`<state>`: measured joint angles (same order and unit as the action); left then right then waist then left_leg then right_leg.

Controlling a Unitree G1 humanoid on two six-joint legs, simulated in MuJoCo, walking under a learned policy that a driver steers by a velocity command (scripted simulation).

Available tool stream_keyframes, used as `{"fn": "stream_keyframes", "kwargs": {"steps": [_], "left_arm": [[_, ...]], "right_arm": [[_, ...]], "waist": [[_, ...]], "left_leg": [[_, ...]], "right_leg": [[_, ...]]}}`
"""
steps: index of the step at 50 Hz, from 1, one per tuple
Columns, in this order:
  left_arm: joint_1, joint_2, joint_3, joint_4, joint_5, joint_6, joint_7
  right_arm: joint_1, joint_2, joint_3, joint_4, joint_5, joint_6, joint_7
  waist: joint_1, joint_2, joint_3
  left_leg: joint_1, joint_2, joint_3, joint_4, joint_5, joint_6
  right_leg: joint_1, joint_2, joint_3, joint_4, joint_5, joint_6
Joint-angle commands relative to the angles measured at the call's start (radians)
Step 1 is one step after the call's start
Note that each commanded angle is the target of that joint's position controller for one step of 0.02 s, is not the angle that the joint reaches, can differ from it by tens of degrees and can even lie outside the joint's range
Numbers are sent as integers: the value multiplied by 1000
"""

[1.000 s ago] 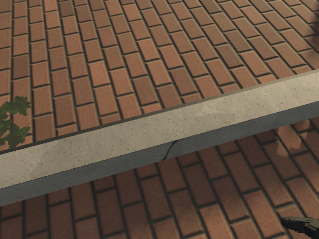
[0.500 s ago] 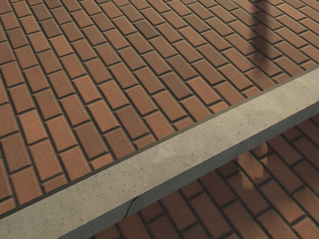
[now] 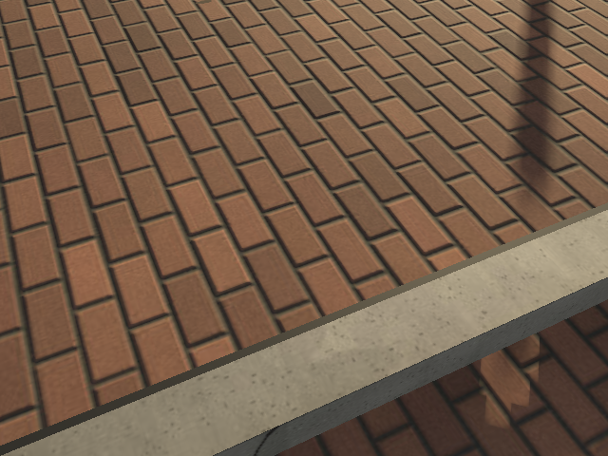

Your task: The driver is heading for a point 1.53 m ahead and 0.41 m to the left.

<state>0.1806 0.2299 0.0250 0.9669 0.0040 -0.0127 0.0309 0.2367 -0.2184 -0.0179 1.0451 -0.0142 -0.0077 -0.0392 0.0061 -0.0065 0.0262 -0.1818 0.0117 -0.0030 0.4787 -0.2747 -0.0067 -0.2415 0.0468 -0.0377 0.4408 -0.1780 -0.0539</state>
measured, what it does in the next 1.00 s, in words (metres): stands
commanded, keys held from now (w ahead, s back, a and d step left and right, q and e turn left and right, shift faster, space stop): no key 0.82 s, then w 0.18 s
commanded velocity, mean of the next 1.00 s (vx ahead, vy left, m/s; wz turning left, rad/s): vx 0.03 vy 0.00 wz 0.00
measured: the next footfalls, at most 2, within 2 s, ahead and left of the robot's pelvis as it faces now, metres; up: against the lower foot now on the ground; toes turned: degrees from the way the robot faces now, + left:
left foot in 1.50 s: +0.39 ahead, +0.06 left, +0.00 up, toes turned +4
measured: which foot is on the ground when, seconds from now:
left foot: down 0.00-1.00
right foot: down 0.00-1.00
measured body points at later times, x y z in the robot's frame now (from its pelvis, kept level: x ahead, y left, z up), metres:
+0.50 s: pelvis +0.01 +0.01 +0.00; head +0.02 +0.01 +0.45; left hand +0.10 +0.27 -0.14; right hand +0.06 -0.24 -0.15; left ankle -0.01 +0.12 -0.74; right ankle +0.04 -0.09 -0.74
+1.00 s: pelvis +0.03 +0.01 +0.00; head +0.03 +0.01 +0.45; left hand +0.07 +0.26 -0.15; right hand +0.03 -0.23 -0.16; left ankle -0.01 +0.12 -0.74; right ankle +0.03 -0.08 -0.73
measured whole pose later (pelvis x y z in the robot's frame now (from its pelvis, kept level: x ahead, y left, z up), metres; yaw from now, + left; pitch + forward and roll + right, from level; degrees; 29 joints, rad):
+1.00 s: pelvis +0.03 +0.01 +0.00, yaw +0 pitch -1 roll +0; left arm 0.21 0.21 0.02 1.13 0.03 0.00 0.01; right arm 0.30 -0.21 -0.01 1.09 -0.03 -0.01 -0.03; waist 0.00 0.01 -0.01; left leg -0.13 -0.03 -0.01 0.45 -0.36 0.05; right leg -0.24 0.03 -0.01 0.53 -0.37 -0.06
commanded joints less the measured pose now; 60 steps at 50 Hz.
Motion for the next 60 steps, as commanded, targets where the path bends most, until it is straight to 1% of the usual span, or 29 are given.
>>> {"fn": "stream_keyframes", "kwargs": {"steps": [1,7,18,30,41,42,43,44,45,46,47,48,49,50,51,52,53,54,55,56,57,58,59,60], "left_arm": [[-9,94,22,-25,0,-7,2],[-35,106,27,5,-3,2,0],[-66,114,31,57,-5,8,4],[-78,112,30,97,-4,6,5],[-70,107,27,119,-4,4,5],[-51,95,24,130,-4,5,6],[18,48,3,157,22,14,1],[16,68,10,158,22,19,-2],[3,92,16,147,22,21,-5],[-14,98,17,133,21,19,-9],[-24,86,15,122,20,14,-13],[-36,69,11,111,21,6,-19],[-51,51,8,98,25,-4,-25],[-61,38,5,85,31,-15,-32],[-67,43,6,73,35,-25,-36],[-56,49,9,66,32,-34,-39],[-21,43,9,68,28,-43,-42],[40,36,10,84,22,-51,-43],[146,37,14,119,17,-60,-38],[268,95,31,151,18,-70,-28],[418,192,62,194,13,-70,-24],[422,163,56,202,20,-65,-23],[353,123,44,172,26,-71,-23],[291,102,38,146,30,-78,-23]], "right_arm": [[7,-100,-15,-23,5,-26,0],[4,-110,-12,-13,6,-25,1],[-13,-110,-10,-3,5,-22,1],[-13,-109,-9,7,4,-19,-1],[7,-104,-8,15,5,-20,-3],[29,-92,-5,27,5,-19,-4],[62,-52,11,38,-22,-6,0],[52,-74,3,31,-21,3,4],[44,-103,-4,20,-20,7,7],[49,-114,-8,15,-17,7,10],[67,-113,-9,15,-14,4,11],[95,-117,-13,22,-12,0,12],[131,-132,-21,33,-11,-4,11],[154,-153,-32,43,-11,-8,10],[158,-156,-38,46,-10,-11,11],[148,-150,-40,42,-9,-15,13],[128,-150,-42,37,-8,-18,16],[96,-138,-42,27,-5,-22,20],[46,-116,-39,7,-2,-28,23],[-26,-66,-25,-36,4,-40,30],[-59,-35,-19,-82,-11,-55,39],[-80,-104,-36,-87,-36,-57,41],[-60,-86,-37,-71,-32,-60,46],[-35,-58,-32,-56,-20,-66,53]], "waist": [[1,55,-13],[-6,27,-24],[-6,12,-22],[-4,12,-17],[-3,7,-12],[-2,7,-34],[7,15,-33],[4,14,24],[-1,18,57],[-7,24,90],[-15,41,108],[-27,69,111],[-40,112,105],[-44,154,109],[-44,157,121],[-31,144,124],[-7,143,132],[27,131,139],[74,90,129],[128,-68,120],[161,-291,87],[132,-172,111],[84,-54,118],[47,-22,96]], "left_leg": [[-82,52,-54,-112,88,30],[-64,46,-51,-107,142,38],[-49,35,-43,-116,145,44],[-48,27,-36,-122,108,44],[-55,22,-32,-121,86,44],[-47,14,-23,-127,-5,45],[-40,63,-99,-170,-129,71],[-56,47,-100,-164,-266,88],[-80,47,-118,-166,-365,105],[-95,58,-143,-177,-420,120],[-82,77,-177,-194,-436,134],[-42,106,-226,-223,-445,149],[17,153,-296,-270,-458,173],[59,214,-366,-316,-470,203],[58,253,-397,-335,-456,223],[43,258,-391,-335,-437,227],[6,248,-364,-312,-414,222],[-57,214,-311,-270,-373,204],[-166,156,-232,-186,-308,173],[-330,44,-92,26,-199,122],[-514,-62,64,324,-210,82],[-604,-39,21,514,-281,94],[-609,6,-18,597,-210,103],[-579,34,-26,620,-130,105]], "right_leg": [[77,-73,79,-54,45,-12],[97,-79,80,-39,122,-10],[101,-86,85,-39,132,-4],[87,-89,87,-46,99,-6],[76,-90,88,-50,75,-8],[85,-82,81,-57,-29,-8],[78,-119,132,-100,-169,-12],[34,-95,123,-86,-307,-21],[-9,-83,122,-75,-405,-32],[-46,-77,122,-61,-441,-40],[-78,-68,118,-37,-426,-43],[-117,-54,99,5,-380,-38],[-159,-30,56,72,-304,-27],[-194,-16,2,140,-224,-20],[-200,-36,-6,173,-196,-22],[-183,-46,-4,170,-205,-29],[-130,-49,-8,129,-213,-38],[-27,-37,-15,53,-204,-47],[143,-35,11,-22,-188,-56],[294,-152,234,-152,-317,-96],[456,-342,555,-289,-367,-178],[453,-406,615,-272,-244,-202],[414,-381,528,-246,-138,-193],[378,-352,454,-253,-71,-175]]}}
Velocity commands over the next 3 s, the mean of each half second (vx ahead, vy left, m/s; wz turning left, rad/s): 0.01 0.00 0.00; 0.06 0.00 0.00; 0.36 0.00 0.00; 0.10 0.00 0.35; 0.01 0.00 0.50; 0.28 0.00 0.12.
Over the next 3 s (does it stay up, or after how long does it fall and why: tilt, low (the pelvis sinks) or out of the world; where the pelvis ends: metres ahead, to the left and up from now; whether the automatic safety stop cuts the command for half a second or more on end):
stays up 0.39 0.00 0.00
